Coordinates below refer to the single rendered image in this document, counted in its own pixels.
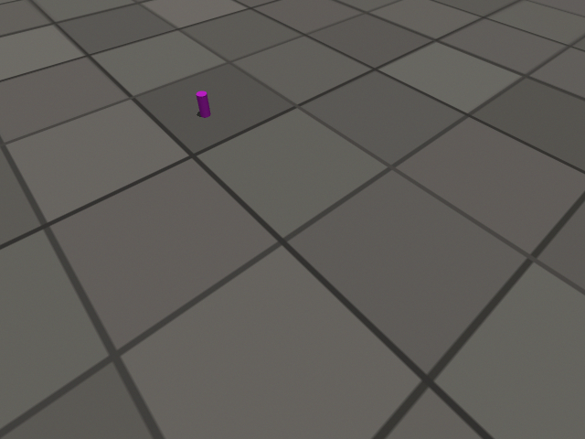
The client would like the can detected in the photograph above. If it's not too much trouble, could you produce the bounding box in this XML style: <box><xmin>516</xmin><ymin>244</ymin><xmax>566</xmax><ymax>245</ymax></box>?
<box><xmin>197</xmin><ymin>91</ymin><xmax>210</xmax><ymax>118</ymax></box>

